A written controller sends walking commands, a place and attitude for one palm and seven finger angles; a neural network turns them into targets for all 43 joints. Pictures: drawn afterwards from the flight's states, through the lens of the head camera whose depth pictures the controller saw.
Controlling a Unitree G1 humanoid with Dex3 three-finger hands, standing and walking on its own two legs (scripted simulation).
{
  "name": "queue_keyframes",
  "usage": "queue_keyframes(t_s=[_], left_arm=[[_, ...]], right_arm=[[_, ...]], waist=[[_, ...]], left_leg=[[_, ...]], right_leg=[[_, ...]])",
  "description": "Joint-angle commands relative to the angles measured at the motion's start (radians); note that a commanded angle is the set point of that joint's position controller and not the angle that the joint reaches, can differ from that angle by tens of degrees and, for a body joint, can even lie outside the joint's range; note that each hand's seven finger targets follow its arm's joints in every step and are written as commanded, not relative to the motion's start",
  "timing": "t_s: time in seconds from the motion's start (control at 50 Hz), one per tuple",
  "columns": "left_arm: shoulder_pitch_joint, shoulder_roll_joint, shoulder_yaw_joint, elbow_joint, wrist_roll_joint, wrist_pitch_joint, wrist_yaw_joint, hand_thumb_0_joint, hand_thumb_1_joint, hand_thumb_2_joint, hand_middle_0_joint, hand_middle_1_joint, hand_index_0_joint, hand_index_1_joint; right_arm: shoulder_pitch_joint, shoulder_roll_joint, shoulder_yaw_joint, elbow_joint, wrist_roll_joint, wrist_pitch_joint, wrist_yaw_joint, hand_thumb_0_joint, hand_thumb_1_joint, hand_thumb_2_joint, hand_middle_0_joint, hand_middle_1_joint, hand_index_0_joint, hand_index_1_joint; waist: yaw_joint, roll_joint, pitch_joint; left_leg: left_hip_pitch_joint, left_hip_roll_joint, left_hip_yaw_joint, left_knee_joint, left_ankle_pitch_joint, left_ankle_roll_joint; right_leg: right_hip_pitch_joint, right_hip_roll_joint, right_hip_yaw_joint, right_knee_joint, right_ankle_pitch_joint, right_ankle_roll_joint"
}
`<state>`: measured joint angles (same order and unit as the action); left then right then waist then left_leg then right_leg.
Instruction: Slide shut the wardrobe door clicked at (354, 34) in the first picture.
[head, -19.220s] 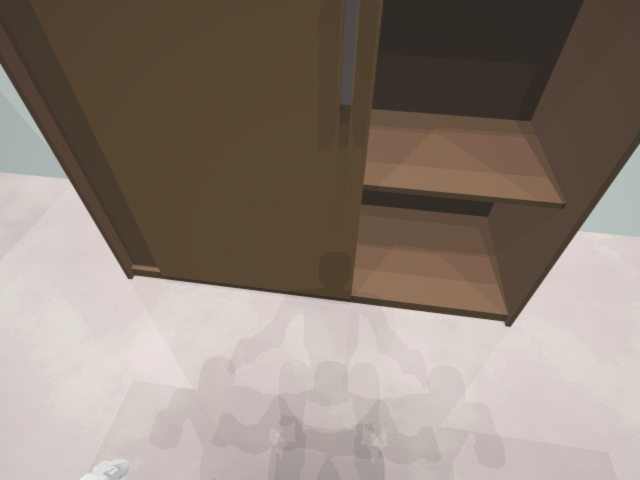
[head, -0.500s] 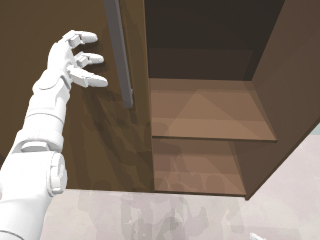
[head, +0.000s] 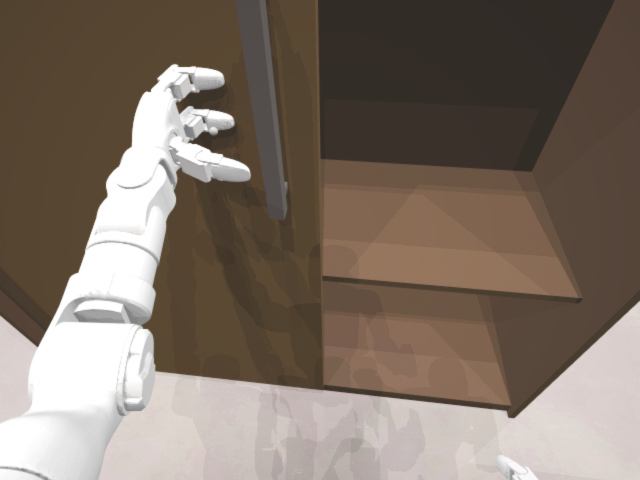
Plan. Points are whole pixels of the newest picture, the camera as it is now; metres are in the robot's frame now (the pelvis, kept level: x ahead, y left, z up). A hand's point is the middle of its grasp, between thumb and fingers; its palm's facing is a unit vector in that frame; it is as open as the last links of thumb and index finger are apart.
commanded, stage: slide the fingers in behind the handle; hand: left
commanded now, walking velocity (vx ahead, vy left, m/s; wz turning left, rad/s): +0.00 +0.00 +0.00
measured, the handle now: (270, 112) +0.48 +0.10 +0.23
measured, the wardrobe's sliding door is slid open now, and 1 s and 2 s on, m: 0.57 0.56 0.56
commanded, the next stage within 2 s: move the hooked fingers beside the handle in 0.48 s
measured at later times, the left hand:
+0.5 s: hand (236, 144) +0.44 +0.14 +0.21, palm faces -0.01 -1.00 -0.01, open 14.0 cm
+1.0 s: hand (237, 143) +0.44 +0.14 +0.21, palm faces +0.01 -1.00 -0.01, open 13.9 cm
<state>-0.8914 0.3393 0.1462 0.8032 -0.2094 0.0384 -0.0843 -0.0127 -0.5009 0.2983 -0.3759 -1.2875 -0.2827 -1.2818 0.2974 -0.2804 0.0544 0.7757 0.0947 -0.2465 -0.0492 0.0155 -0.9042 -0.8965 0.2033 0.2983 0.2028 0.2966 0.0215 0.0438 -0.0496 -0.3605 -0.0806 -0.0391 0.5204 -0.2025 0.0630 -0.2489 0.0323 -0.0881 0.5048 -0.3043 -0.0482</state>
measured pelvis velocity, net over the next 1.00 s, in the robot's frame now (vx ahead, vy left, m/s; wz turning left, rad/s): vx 0.02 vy -0.01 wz -0.04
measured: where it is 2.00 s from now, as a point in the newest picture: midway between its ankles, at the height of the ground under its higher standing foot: outside the picture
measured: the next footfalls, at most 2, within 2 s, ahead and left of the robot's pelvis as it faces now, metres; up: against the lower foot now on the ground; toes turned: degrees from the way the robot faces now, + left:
none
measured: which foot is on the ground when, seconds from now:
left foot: down 0.00-1.00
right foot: down 0.00-1.00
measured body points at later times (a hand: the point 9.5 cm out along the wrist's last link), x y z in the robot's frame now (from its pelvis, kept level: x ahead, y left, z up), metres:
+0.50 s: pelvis +0.01 +0.00 +0.00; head +0.00 -0.02 +0.45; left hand +0.43 +0.19 +0.22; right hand +0.13 -0.24 -0.11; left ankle +0.04 +0.08 -0.73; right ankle -0.03 -0.09 -0.73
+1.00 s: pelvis +0.02 -0.01 +0.01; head +0.01 -0.03 +0.45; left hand +0.44 +0.19 +0.22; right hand +0.15 -0.26 -0.10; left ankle +0.04 +0.08 -0.73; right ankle -0.02 -0.09 -0.73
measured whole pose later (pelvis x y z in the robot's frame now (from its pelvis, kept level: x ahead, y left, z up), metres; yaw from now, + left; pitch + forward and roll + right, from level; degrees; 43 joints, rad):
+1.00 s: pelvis +0.02 -0.01 +0.01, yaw -2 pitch +1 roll +0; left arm -0.70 0.30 0.21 0.58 -0.20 0.14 -0.09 -0.01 -0.50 0.30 -0.34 -1.26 -0.31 -1.23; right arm 0.24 -0.27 0.06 0.73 0.09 -0.15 -0.05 0.02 -0.90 -0.90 0.20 0.30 0.20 0.30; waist 0.00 0.06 -0.04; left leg -0.26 -0.06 -0.01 0.46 -0.21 0.05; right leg -0.15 0.05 -0.05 0.43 -0.29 -0.06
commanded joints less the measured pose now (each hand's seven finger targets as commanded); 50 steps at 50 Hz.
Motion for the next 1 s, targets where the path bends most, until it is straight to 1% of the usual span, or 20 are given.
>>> queue_keyframes(t_s=[0.0,0.06,0.08,0.14,0.16,0.24,0.3,0.4,0.42,0.46,0.56,0.6,0.66,0.72,0.76,0.82,0.84,0.88,0.92,0.98], left_arm=[[-0.533,-0.022,-0.072,-0.148,0.002,-0.006,-0.051,0.000,-0.500,0.300,-0.300,-1.200,-0.300,-1.200],[-0.560,-0.007,-0.065,-0.163,0.000,-0.009,-0.053,0.000,-0.500,0.300,-0.300,-1.200,-0.300,-1.200],[-0.552,-0.041,-0.081,-0.153,-0.003,-0.006,-0.054,0.000,-0.500,0.300,-0.300,-1.200,-0.300,-1.200],[-0.521,-0.041,-0.074,-0.181,-0.002,-0.013,-0.056,0.000,-0.500,0.300,-0.300,-1.200,-0.300,-1.200],[-0.479,-0.007,-0.045,-0.157,0.002,-0.012,-0.051,0.000,-0.500,0.300,-0.300,-1.200,-0.300,-1.200],[-0.447,-0.020,-0.045,-0.220,-0.005,-0.020,-0.057,0.000,-0.500,0.300,-0.300,-1.200,-0.300,-1.200],[-0.428,-0.018,-0.047,-0.224,-0.008,-0.010,-0.056,0.000,-0.500,0.300,-0.300,-1.200,-0.300,-1.200],[-0.391,0.052,0.036,-0.327,-0.012,-0.015,-0.028,0.000,-0.500,0.300,-0.300,-1.200,-0.300,-1.200],[-0.376,0.026,0.007,-0.354,-0.010,-0.015,-0.027,0.000,-0.500,0.300,-0.300,-1.200,-0.300,-1.200],[-0.338,0.058,0.034,-0.343,0.002,-0.006,-0.019,0.000,-0.500,0.300,-0.300,-1.200,-0.300,-1.200],[-0.326,0.072,0.040,-0.398,0.007,0.013,-0.008,0.000,-0.500,0.300,-0.300,-1.200,-0.300,-1.200],[-0.355,0.028,-0.001,-0.407,0.005,0.026,-0.009,0.000,-0.500,0.300,-0.300,-1.200,-0.300,-1.200],[-0.295,0.102,0.068,-0.374,0.004,0.044,-0.005,0.000,-0.500,0.300,-0.300,-1.200,-0.300,-1.200],[-0.347,0.043,0.017,-0.409,-0.001,0.048,-0.014,0.000,-0.500,0.300,-0.300,-1.200,-0.300,-1.200],[-0.318,0.060,0.027,-0.384,0.000,0.052,-0.015,0.000,-0.500,0.300,-0.300,-1.200,-0.300,-1.200],[-0.345,0.077,0.040,-0.410,0.004,0.052,-0.014,0.000,-0.500,0.300,-0.300,-1.200,-0.300,-1.200],[-0.333,0.060,0.029,-0.420,0.001,0.050,-0.018,0.000,-0.500,0.300,-0.300,-1.200,-0.300,-1.200],[-0.285,0.086,0.057,-0.417,-0.001,0.054,-0.021,0.000,-0.500,0.300,-0.300,-1.200,-0.300,-1.200],[-0.302,0.086,0.049,-0.430,-0.003,0.053,-0.030,0.000,-0.500,0.300,-0.300,-1.200,-0.300,-1.200],[-0.271,0.134,0.092,-0.424,-0.008,0.058,-0.036,0.000,-0.500,0.300,-0.300,-1.200,-0.300,-1.200]], right_arm=[[-0.034,-0.140,-0.043,-0.103,-0.002,-0.036,-0.011,0.000,-0.900,-0.900,0.200,0.300,0.200,0.300],[-0.049,-0.141,-0.041,-0.104,0.000,-0.032,-0.015,0.000,-0.900,-0.900,0.200,0.300,0.200,0.300],[-0.051,-0.133,-0.039,-0.106,0.000,-0.031,-0.014,0.000,-0.900,-0.900,0.200,0.300,0.200,0.300],[-0.053,-0.129,-0.040,-0.120,-0.003,-0.032,-0.009,0.000,-0.900,-0.900,0.200,0.300,0.200,0.300],[-0.049,-0.132,-0.041,-0.116,-0.004,-0.027,-0.008,0.000,-0.900,-0.900,0.200,0.300,0.200,0.300],[-0.065,-0.128,-0.044,-0.138,-0.004,-0.024,-0.003,0.000,-0.900,-0.900,0.200,0.300,0.200,0.300],[-0.079,-0.125,-0.040,-0.139,0.000,-0.012,-0.002,0.000,-0.900,-0.900,0.200,0.300,0.200,0.300],[-0.095,-0.122,-0.042,-0.159,-0.009,-0.010,-0.002,0.000,-0.900,-0.900,0.200,0.300,0.200,0.300],[-0.103,-0.119,-0.041,-0.166,-0.008,-0.008,0.000,0.000,-0.900,-0.900,0.200,0.300,0.200,0.300],[-0.102,-0.120,-0.042,-0.162,-0.010,0.000,0.000,0.000,-0.900,-0.900,0.200,0.300,0.200,0.300],[-0.120,-0.116,-0.041,-0.170,-0.010,0.014,-0.006,0.000,-0.900,-0.900,0.200,0.300,0.200,0.300],[-0.124,-0.110,-0.038,-0.171,-0.007,0.020,-0.008,0.000,-0.900,-0.900,0.200,0.300,0.200,0.300],[-0.120,-0.119,-0.040,-0.167,-0.010,0.029,-0.013,0.000,-0.900,-0.900,0.200,0.300,0.200,0.300],[-0.125,-0.112,-0.041,-0.172,-0.008,0.031,-0.016,0.000,-0.900,-0.900,0.200,0.300,0.200,0.300],[-0.121,-0.116,-0.040,-0.166,-0.008,0.037,-0.016,0.000,-0.900,-0.900,0.200,0.300,0.200,0.300],[-0.118,-0.116,-0.043,-0.169,-0.010,0.041,-0.016,0.000,-0.900,-0.900,0.200,0.300,0.200,0.300],[-0.122,-0.113,-0.042,-0.174,-0.010,0.041,-0.015,0.000,-0.900,-0.900,0.200,0.300,0.200,0.300],[-0.121,-0.114,-0.041,-0.176,-0.012,0.046,-0.012,0.000,-0.900,-0.900,0.200,0.300,0.200,0.300],[-0.128,-0.114,-0.042,-0.180,-0.010,0.052,-0.013,0.000,-0.900,-0.900,0.200,0.300,0.200,0.300],[-0.128,-0.117,-0.039,-0.183,-0.012,0.063,-0.015,0.000,-0.900,-0.900,0.200,0.300,0.200,0.300]], waist=[[-0.130,-0.052,-0.173],[-0.121,-0.017,-0.184],[-0.123,-0.002,-0.178],[-0.115,-0.014,-0.207],[-0.103,-0.019,-0.207],[-0.098,-0.046,-0.234],[-0.096,-0.023,-0.180],[-0.067,-0.048,-0.238],[-0.068,-0.042,-0.243],[-0.062,-0.056,-0.224],[-0.061,-0.041,-0.211],[-0.077,-0.008,-0.187],[-0.057,-0.037,-0.197],[-0.077,-0.027,-0.214],[-0.071,-0.048,-0.205],[-0.075,-0.032,-0.236],[-0.074,-0.046,-0.244],[-0.062,-0.035,-0.250],[-0.069,-0.054,-0.244],[-0.058,-0.061,-0.226]], left_leg=[[0.328,0.088,-0.098,-0.057,-0.006,-0.009],[0.336,0.085,-0.094,-0.060,0.004,-0.014],[0.340,0.084,-0.097,-0.063,0.000,-0.015],[0.361,0.086,-0.104,-0.063,0.022,-0.019],[0.348,0.085,-0.100,-0.063,0.026,-0.019],[0.369,0.086,-0.095,-0.063,0.061,-0.016],[0.345,0.088,-0.096,-0.076,0.031,-0.019],[0.368,0.089,-0.093,-0.083,0.077,-0.020],[0.372,0.089,-0.083,-0.082,0.093,-0.018],[0.358,0.090,-0.077,-0.082,0.094,-0.016],[0.356,0.088,-0.060,-0.087,0.109,-0.014],[0.362,0.087,-0.062,-0.092,0.087,-0.014],[0.347,0.086,-0.054,-0.091,0.099,-0.013],[0.372,0.083,-0.055,-0.087,0.113,-0.011],[0.367,0.085,-0.056,-0.086,0.127,-0.011],[0.380,0.080,-0.054,-0.081,0.148,-0.010],[0.385,0.079,-0.050,-0.077,0.165,-0.009],[0.373,0.075,-0.043,-0.072,0.189,-0.008],[0.363,0.072,-0.034,-0.066,0.192,-0.004],[0.332,0.069,-0.025,-0.069,0.188,0.000]], right_leg=[[-0.207,-0.019,0.094,-0.116,0.110,0.012],[-0.194,-0.023,0.092,-0.111,0.112,0.006],[-0.203,-0.022,0.091,-0.110,0.110,0.006],[-0.190,-0.021,0.086,-0.104,0.125,0.004],[-0.179,-0.021,0.088,-0.107,0.125,0.002],[-0.150,-0.018,0.086,-0.107,0.153,0.005],[-0.155,-0.019,0.088,-0.116,0.136,0.004],[-0.097,-0.016,0.086,-0.121,0.164,0.004],[-0.089,-0.016,0.088,-0.121,0.174,0.006],[-0.084,-0.014,0.088,-0.128,0.174,0.007],[-0.060,-0.013,0.092,-0.142,0.191,0.010],[-0.079,-0.013,0.093,-0.147,0.177,0.010],[-0.054,-0.012,0.097,-0.155,0.187,0.009],[-0.057,-0.013,0.095,-0.151,0.207,0.012],[-0.056,-0.011,0.093,-0.153,0.214,0.011],[-0.042,-0.013,0.095,-0.146,0.239,0.011],[-0.032,-0.013,0.095,-0.144,0.259,0.013],[-0.011,-0.015,0.097,-0.141,0.291,0.011],[-0.002,-0.016,0.100,-0.140,0.314,0.015],[0.021,-0.020,0.105,-0.142,0.333,0.017]])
